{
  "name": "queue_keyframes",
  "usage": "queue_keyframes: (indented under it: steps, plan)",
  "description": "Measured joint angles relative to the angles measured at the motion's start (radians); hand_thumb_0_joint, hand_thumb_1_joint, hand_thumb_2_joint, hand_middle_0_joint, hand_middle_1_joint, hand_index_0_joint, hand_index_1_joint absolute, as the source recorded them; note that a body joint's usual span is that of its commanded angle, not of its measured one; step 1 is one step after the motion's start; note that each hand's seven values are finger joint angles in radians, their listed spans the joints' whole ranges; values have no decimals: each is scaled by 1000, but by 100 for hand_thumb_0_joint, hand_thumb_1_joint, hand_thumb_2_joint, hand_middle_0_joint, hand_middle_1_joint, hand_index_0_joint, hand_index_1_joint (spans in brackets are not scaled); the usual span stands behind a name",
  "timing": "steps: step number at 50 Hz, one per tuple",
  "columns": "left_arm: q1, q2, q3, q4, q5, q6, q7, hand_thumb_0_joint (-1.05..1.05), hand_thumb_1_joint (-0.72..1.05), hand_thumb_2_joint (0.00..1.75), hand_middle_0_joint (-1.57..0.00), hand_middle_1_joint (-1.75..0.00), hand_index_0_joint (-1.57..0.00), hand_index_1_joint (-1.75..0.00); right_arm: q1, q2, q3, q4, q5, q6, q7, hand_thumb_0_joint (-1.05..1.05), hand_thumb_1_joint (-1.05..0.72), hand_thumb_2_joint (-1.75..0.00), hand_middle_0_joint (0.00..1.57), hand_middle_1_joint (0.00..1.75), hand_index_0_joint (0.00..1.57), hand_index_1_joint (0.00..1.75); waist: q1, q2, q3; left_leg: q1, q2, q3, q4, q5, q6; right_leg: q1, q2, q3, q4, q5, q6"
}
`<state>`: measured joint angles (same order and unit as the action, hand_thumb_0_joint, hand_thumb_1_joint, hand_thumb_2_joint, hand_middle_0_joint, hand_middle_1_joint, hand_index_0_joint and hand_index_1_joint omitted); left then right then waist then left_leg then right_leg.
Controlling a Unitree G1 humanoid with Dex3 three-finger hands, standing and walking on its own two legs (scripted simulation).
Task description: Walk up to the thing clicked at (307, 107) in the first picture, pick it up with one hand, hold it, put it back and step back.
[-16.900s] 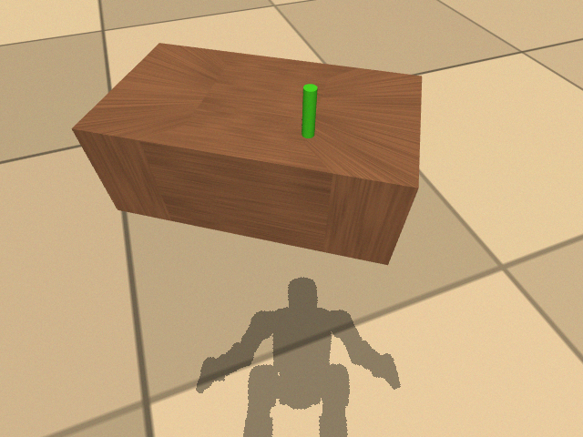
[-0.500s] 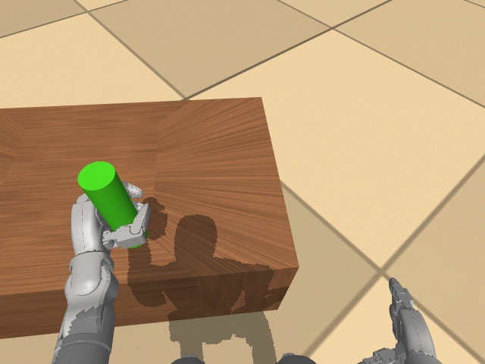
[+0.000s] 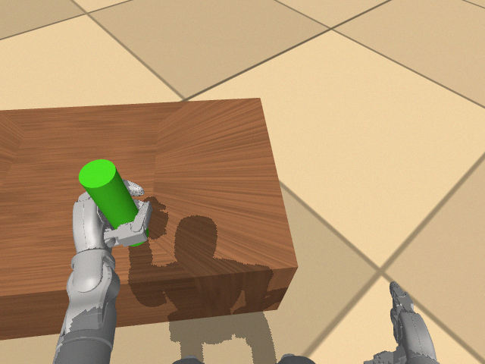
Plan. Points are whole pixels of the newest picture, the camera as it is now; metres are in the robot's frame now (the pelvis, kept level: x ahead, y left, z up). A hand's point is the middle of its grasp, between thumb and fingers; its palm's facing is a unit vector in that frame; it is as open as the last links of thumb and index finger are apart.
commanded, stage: hold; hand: left
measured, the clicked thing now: (119, 208) +0.34 +0.19 +0.07
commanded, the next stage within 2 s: crouch in 0.48 s
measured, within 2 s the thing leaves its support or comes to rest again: neither
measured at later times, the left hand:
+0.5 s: hand (130, 208) +0.34 +0.17 +0.06, palm faces +0.20 -0.98 +0.01, open 5.8 cm
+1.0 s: hand (133, 213) +0.38 +0.19 -0.01, palm faces +0.23 -0.97 +0.00, open 5.8 cm
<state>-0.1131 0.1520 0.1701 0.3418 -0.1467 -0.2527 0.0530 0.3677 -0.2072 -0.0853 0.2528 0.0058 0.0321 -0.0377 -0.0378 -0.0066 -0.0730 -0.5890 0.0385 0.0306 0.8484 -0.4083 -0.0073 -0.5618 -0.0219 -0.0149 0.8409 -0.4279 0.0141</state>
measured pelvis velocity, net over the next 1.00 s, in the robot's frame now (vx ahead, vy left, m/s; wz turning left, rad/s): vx -0.01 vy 0.00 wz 0.01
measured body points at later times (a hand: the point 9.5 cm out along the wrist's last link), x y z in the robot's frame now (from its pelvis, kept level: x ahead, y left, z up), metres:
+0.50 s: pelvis +0.00 +0.00 +0.00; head +0.03 +0.00 +0.45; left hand +0.33 +0.23 +0.06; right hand +0.15 -0.26 -0.05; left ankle +0.01 +0.12 -0.70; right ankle -0.01 -0.13 -0.70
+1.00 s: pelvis -0.01 +0.00 -0.02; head +0.07 +0.03 +0.42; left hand +0.36 +0.24 -0.01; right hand +0.14 -0.26 -0.05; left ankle +0.01 +0.12 -0.70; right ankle -0.01 -0.13 -0.70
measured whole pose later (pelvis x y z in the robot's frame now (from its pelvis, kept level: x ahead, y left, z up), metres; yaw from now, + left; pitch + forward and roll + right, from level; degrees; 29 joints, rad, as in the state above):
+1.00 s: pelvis -0.01 +0.00 -0.02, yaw +0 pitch +13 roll -1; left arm -0.35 0.24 0.27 0.72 -0.12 -0.42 0.03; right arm 0.37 -0.22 -0.07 0.16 -0.02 -0.01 0.01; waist -0.10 -0.04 -0.06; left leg -0.77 0.04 0.02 0.97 -0.43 -0.01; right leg -0.73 -0.02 -0.02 0.95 -0.45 0.01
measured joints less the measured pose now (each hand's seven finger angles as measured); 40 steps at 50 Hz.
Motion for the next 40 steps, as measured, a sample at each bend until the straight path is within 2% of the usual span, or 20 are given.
queue_keyframes:
  steps: [9, 18, 30, 35, 40]
  plan:
    - [9, 11, 3, 7, -1, -17, -4, -2, 6, 117, -95, -113, -100, -114, -8, 0, 1, 0, -2, -6, 3, -1, 54, -5, 6, 5, 6, 5, 1, 0, -2, -8, -1, -6, 9, -3, -2, -5, -1, -5, 9, -4, -1]
    - [-14, 11, -7, 3, -3, 1, -7, -2, 6, 116, -95, -113, -100, -114, -2, 1, 8, 3, 2, -8, 0, -1, 54, -5, 6, 5, 6, 5, 2, 5, -7, 4, -1, -6, 1, 2, -1, 8, 0, -6, -2, 2, -1]
    - [-24, 6, 7, 28, -4, 11, -5, -2, 7, 116, -94, -113, -99, -114, -3, -6, -3, 17, 3, -5, -3, -1, 54, -5, 6, 5, 6, 5, -2, 3, 2, 11, -1, 1, -14, 12, 1, 10, 0, 1, -13, 12, 0]
    - [-13, 4, 2, 27, 1, -8, -1, -2, 6, 116, -94, -113, -100, -114, -6, -2, 3, -1, 2, -5, -7, -1, 53, -5, 6, 5, 6, 5, -2, -4, 7, 8, -2, -1, -11, 11, 1, 9, -1, -1, -10, 10, 1]
    - [-60, 16, 20, 104, 6, -47, -8, -2, 6, 117, -95, -113, -100, -114, -8, 8, 24, -41, -1, -18, 0, -1, 53, -5, 6, 5, 6, 5, -12, -17, 5, -10, -3, -8, 2, 8, 0, -6, -2, -7, 2, 5, -1]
